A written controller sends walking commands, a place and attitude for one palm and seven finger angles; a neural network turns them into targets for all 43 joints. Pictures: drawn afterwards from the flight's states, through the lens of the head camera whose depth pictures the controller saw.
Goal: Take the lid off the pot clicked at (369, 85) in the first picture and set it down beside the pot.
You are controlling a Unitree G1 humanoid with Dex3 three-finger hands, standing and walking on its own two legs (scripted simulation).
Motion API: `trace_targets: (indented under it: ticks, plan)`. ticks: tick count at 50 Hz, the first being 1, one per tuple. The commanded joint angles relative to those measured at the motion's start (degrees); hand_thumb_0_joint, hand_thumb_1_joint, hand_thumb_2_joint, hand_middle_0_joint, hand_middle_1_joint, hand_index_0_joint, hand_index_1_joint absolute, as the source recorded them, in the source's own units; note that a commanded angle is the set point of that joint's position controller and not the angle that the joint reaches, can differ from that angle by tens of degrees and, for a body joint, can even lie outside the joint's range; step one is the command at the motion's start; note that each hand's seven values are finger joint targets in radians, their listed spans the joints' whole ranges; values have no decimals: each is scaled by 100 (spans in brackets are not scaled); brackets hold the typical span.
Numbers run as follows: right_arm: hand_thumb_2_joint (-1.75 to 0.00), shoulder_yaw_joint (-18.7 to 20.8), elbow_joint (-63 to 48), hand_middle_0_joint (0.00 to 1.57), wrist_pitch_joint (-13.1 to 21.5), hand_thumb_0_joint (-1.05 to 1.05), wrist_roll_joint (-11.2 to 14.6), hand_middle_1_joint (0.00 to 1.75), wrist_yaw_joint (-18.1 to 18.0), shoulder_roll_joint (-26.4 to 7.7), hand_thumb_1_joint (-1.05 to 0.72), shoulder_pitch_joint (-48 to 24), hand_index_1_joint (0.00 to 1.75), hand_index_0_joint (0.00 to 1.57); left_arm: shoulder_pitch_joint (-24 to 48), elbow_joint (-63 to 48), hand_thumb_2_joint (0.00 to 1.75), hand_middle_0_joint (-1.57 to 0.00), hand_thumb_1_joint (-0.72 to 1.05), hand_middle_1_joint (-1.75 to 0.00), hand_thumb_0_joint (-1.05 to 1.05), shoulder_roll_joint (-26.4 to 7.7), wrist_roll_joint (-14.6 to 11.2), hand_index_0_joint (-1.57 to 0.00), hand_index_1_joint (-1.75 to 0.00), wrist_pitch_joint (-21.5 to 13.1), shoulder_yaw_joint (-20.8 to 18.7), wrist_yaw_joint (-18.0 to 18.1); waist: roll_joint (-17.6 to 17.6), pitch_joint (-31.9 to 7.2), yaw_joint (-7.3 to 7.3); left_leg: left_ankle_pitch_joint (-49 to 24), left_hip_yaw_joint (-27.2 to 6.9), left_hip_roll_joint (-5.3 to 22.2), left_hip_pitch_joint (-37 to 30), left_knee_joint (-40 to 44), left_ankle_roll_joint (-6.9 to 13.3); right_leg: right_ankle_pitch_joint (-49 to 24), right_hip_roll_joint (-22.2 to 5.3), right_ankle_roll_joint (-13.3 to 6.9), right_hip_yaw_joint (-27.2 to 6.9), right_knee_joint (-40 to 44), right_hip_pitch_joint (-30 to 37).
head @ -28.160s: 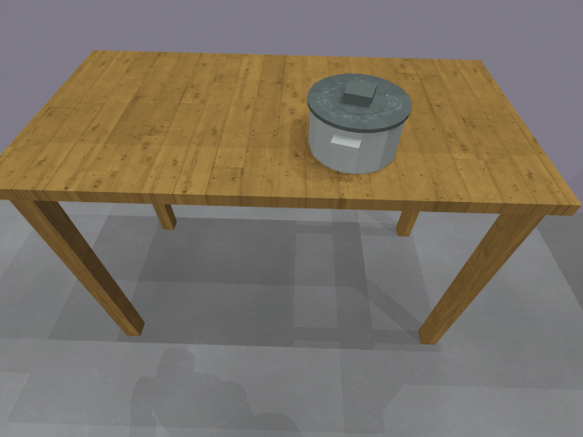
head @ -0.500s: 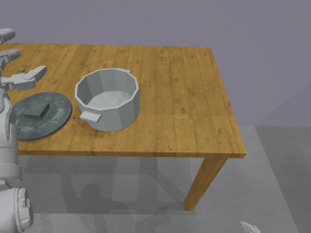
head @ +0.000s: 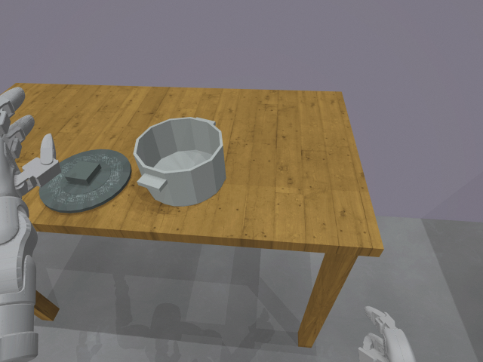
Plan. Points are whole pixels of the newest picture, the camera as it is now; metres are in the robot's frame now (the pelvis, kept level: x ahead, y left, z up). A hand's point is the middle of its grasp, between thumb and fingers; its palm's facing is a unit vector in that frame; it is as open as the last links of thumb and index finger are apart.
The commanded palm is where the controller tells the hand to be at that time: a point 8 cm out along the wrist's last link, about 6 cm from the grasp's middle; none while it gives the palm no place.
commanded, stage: draw the hand back to the body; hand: left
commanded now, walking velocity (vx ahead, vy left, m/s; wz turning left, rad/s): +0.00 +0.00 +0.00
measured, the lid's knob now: (83, 172) +0.48 +0.42 +0.02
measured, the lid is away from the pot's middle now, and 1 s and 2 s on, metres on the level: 0.23 0.23 0.23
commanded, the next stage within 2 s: step back with the hand held close in 0.90 s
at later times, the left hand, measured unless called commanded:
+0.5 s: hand (36, 218) +0.22 +0.27 +0.20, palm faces +0.48 -0.83 -0.28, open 7.4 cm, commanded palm +0.16 +0.30 +0.21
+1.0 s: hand (15, 268) +0.16 +0.26 +0.19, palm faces +0.45 -0.82 -0.36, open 7.4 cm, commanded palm +0.11 +0.30 +0.21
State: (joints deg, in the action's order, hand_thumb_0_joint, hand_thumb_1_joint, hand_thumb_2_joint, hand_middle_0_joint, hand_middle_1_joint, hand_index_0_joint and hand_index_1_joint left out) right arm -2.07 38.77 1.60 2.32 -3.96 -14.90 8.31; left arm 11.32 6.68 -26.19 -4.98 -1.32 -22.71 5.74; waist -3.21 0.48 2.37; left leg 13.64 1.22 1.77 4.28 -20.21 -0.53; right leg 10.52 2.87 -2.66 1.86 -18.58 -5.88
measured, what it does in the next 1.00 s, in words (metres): stands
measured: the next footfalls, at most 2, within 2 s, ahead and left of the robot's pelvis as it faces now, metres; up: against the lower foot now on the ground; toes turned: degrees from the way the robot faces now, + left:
right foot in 1.84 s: -0.05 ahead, -0.08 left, +0.00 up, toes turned +3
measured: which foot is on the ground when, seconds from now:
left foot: down 0.00-1.00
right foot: down 0.00-1.00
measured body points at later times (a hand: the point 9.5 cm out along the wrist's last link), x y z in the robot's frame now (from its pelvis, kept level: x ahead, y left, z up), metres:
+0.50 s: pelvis -0.02 +0.01 +0.00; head -0.04 -0.01 +0.45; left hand +0.19 +0.31 +0.22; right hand +0.17 -0.22 -0.09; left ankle -0.03 +0.13 -0.75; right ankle +0.00 -0.09 -0.75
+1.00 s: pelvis -0.02 +0.02 +0.00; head -0.04 +0.00 +0.45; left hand +0.13 +0.30 +0.21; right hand +0.18 -0.19 -0.08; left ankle -0.03 +0.13 -0.75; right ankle +0.00 -0.09 -0.75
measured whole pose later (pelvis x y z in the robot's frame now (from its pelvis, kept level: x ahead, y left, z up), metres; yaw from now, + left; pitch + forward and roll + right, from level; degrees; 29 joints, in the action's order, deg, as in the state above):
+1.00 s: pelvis -0.02 +0.02 +0.00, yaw +1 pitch -6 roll -1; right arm -1.9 39.4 8.8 -1.1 -3.2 -12.1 9.4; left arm -26.4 -30.9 -19.5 -4.4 -5.6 -19.1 5.3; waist -3.2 2.0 4.5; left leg 13.4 1.0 0.4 2.3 -21.5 0.9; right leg 9.5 1.5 -1.2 2.0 -18.2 -2.9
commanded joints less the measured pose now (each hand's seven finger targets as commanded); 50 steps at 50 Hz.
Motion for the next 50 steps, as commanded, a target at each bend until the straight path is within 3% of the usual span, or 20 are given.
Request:
trace_targets:
  ticks: [1, 2, 5, 7, 11, 16, 18, 20, 22, 26, 27, 31, 33, 34, 37, 39, 41, 42, 45, 50]
  plan:
    - [-90, 210, -778, 20, 309, 0, -2, 30, -67, -605, -90, -624, 30, 20, 1544, -1616, 89, -20, 88, -31, 0, -1590, -38, -20, -31, -338, -479, 49, 41, -1058, -35, -1271, 197, -169, -44, 170, 319, -1357, -170, 224, -163, 181, 573]
    - [-90, 213, -793, 20, 340, 0, -14, 30, -60, -597, -90, -659, 30, 20, 1475, -1879, 90, -20, 90, -30, 0, -1599, -42, -20, -30, -376, -526, 49, -124, -1104, -28, -1240, 197, -167, -114, 173, 317, -1301, -166, 208, -175, 203, 577]
    - [-90, 199, -792, 20, 391, 0, -46, 30, -65, -553, -90, -707, 30, 20, 938, -1972, 90, -20, 90, -30, 0, -1417, -70, -20, -30, -365, -531, 68, 102, -1019, 22, -1285, 189, -168, -72, 193, 315, -1317, -147, 211, -143, 195, 622]
    - [-90, 190, -795, 20, 434, 0, -42, 30, -44, -526, -90, -766, 30, 20, 919, -2326, 90, -20, 90, -30, 0, -1240, -72, -20, -30, -405, -393, 37, -109, -928, -7, -1216, 189, -167, -145, 229, 298, -1151, -123, 190, -132, 254, 510]
    - [-90, 205, -802, 20, 501, 0, -86, 30, -55, -506, -90, -783, 30, 20, 337, -2605, 90, -20, 90, -30, 0, -1259, -97, -20, -30, -437, -578, 72, 63, -864, 64, -1104, 165, -164, -72, 280, 294, -1016, -128, 196, -119, 268, 593]
    - [-90, 211, -792, 20, 638, 0, -118, 30, -43, -463, -90, -830, 30, 20, -291, -3129, 90, -20, 90, -30, 0, -953, -97, -20, -30, -540, -437, 61, -128, -723, 66, -1030, 158, -160, -91, 321, 268, -852, -110, 176, -98, 318, 519]
    - [-90, 241, -798, 20, 701, 0, -139, 30, -33, -462, -90, -827, 30, 20, -549, -3398, 90, -20, 90, -30, 0, -1009, -87, -20, -30, -615, -537, 77, -138, -769, 81, -965, 149, -152, -129, 328, 263, -745, -115, 180, -95, 335, 518]
    - [-90, 239, -771, 20, 723, 0, -160, 30, -35, -445, -90, -795, 30, 20, -982, -3307, 90, -20, 90, -30, 0, -864, -108, -20, -30, -602, -532, 72, 108, -547, 99, -955, 148, -142, -27, 355, 260, -741, -98, 190, -57, 351, 473]
    - [-90, 250, -786, 20, 753, 0, -158, 30, -23, -430, -90, -822, 30, 20, -1137, -3560, 90, -20, 90, -30, 0, -797, -98, -20, -30, -649, -486, 34, -70, -481, 85, -895, 161, -137, -86, 346, 258, -631, -101, 184, -78, 398, 389]
    - [-90, 268, -819, 20, 849, 0, -200, 30, -24, -402, -90, -805, 30, 20, -1669, -3968, 90, -20, 90, -30, 0, -695, -74, -20, -30, -722, -427, 30, 16, -446, 112, -858, 148, -136, -73, 348, 257, -569, -111, 195, -66, 411, 387]
    - [-90, 266, -823, 20, 868, 0, -204, 30, -6, -403, -90, -801, 30, 20, -1764, -4171, 90, -20, 90, -30, 0, -691, -66, -20, -30, -751, -430, 25, -149, -475, 104, -833, 134, -138, -110, 338, 248, -512, -110, 178, -73, 416, 383]
    - [-90, 280, -828, 20, 915, 0, -242, 30, 10, -367, -90, -750, 30, 20, -2513, -4370, 90, -20, 90, -30, 0, -566, -60, -20, -30, -757, -421, 20, 17, -365, 136, -929, 128, -127, -19, 302, 242, -638, -128, 185, -68, 402, 396]
    - [-90, 295, -853, 20, 946, 0, -250, 30, 23, -359, -90, -745, 30, 20, -2633, -4681, 90, -20, 90, -30, 0, -516, -28, -20, -30, -798, -353, 8, -122, -396, 112, -884, 111, -114, -65, 284, 237, -547, -135, 181, -60, 406, 349]
    - [-90, 281, -850, 20, 963, 0, -266, 30, 21, -348, -90, -724, 30, 20, -2871, -4613, 90, -20, 90, -30, 0, -467, -28, -20, -30, -785, -343, 12, 29, -245, 122, -856, 100, -113, 19, 296, 234, -528, -130, 189, -23, 404, 320]
    - [-90, 277, -892, 20, 1030, 0, -275, 30, 55, -344, -90, -726, 30, 20, -3180, -5124, 90, -20, 90, -30, 0, -430, 15, -20, -30, -843, -276, -9, -254, -331, 122, -871, 69, -115, -45, 250, 224, -529, -136, 168, -32, 367, 317]
    - [-90, 284, -842, 20, 1010, 0, -287, 30, 18, -338, -90, -679, 30, 20, -3167, -4849, 90, -20, 90, -30, 0, -484, 2, -20, -30, -804, -375, 33, 118, -144, 115, -747, 42, -102, 77, 270, 228, -407, -127, 179, -10, 398, 239]
    - [-90, 287, -839, 20, 1002, 0, -284, 30, -10, -344, -90, -679, 30, 20, -2971, -4864, 90, -20, 90, -30, 0, -452, 5, -20, -30, -797, -339, 27, 97, -109, 95, -656, 29, -100, 62, 280, 238, -309, -136, 183, -25, 421, 195]
    - [-90, 281, -845, 20, 1033, 0, -284, 30, -4, -332, -90, -707, 30, 20, -2909, -5040, 90, -20, 90, -30, 0, -430, 30, -20, -30, -826, -297, 22, -113, -130, 80, -662, 40, -110, -10, 251, 241, -320, -138, 168, -49, 424, 173]
    - [-90, 266, -846, 20, 1037, 0, -299, 30, 7, -325, -90, -686, 30, 20, -3188, -4902, 90, -20, 90, -30, 0, -264, 37, -20, -30, -786, -151, 5, -57, -131, 118, -756, -1, -97, 33, 285, 232, -398, -147, 159, -10, 367, 230]
    - [-90, 255, -861, 20, 1047, 0, -311, 30, 21, -323, -90, -688, 30, 20, -3242, -4943, 90, -20, 90, -30, 0, -392, 41, -20, -30, -762, -302, 23, 3, -129, 164, -826, -44, -98, 112, 286, 217, -487, -149, 140, 7, 312, 317]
